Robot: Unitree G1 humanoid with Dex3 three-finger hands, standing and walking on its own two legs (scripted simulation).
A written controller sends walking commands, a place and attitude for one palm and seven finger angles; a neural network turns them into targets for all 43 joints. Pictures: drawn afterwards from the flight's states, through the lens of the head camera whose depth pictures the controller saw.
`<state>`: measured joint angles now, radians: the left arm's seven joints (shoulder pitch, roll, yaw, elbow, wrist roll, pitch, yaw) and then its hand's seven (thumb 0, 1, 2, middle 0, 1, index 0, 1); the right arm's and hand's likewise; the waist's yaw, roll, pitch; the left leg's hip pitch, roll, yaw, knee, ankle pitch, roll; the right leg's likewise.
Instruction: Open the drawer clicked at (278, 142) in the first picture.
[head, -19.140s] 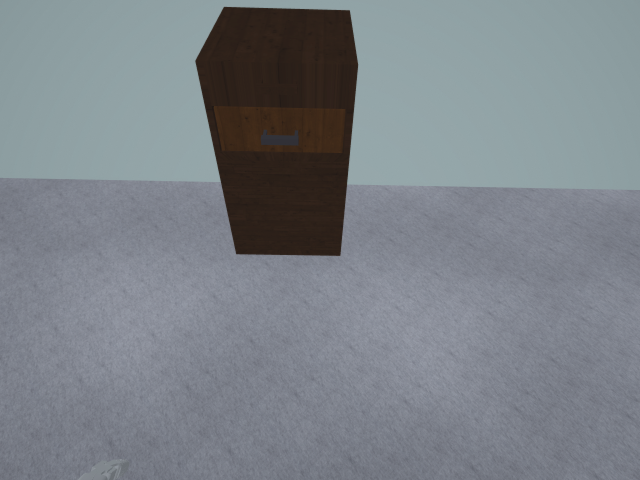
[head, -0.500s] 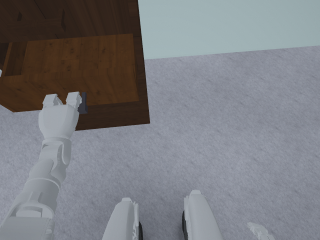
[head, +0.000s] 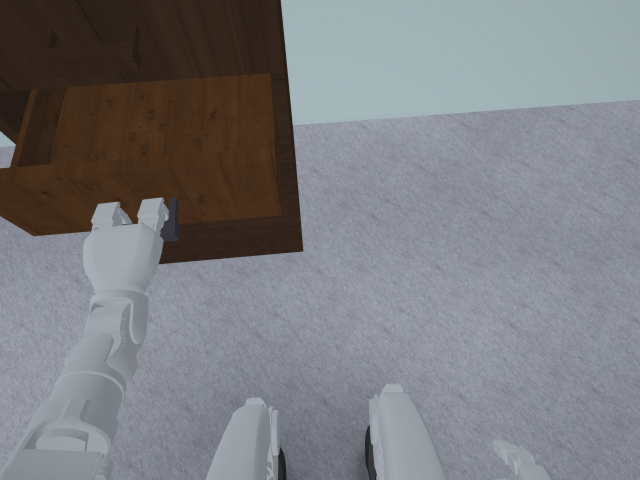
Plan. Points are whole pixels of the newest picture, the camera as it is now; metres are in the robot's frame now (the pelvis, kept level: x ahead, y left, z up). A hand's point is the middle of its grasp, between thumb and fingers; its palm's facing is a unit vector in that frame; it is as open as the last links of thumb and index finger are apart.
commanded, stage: pull the drawer open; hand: left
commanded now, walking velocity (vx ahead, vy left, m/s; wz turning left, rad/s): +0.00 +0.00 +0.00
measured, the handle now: (137, 220) +0.45 +0.26 -0.05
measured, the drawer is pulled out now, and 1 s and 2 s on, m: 0.14 0.16 0.16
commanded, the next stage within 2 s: open the thumb to release the handle in 0.76 s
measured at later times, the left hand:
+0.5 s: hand (143, 270) +0.38 +0.25 -0.07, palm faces -0.03 -0.02 -1.00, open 5.8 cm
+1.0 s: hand (138, 274) +0.38 +0.25 -0.07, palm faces -0.01 +0.00 -1.00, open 5.9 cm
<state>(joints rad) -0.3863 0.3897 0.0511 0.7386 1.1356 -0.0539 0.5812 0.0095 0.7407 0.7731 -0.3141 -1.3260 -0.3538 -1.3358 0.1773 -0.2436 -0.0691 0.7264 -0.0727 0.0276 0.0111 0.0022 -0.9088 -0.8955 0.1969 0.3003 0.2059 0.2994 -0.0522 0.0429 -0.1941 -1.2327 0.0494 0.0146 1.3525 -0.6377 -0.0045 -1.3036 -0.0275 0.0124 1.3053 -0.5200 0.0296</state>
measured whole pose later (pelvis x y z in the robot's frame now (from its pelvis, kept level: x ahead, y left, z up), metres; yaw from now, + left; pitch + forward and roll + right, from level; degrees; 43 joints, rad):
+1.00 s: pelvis +0.00 +0.00 -0.01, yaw +1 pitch +29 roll -1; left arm -0.39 0.39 0.04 0.76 1.16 -0.08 0.61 0.00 0.69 0.79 -0.34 -1.33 -0.37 -1.33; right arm 0.16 -0.25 -0.07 0.74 -0.08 0.01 -0.01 0.00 -0.91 -0.90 0.20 0.30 0.21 0.30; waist -0.03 0.03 -0.20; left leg -1.25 0.04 0.00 1.38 -0.64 -0.01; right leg -1.32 -0.04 0.00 1.34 -0.53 0.02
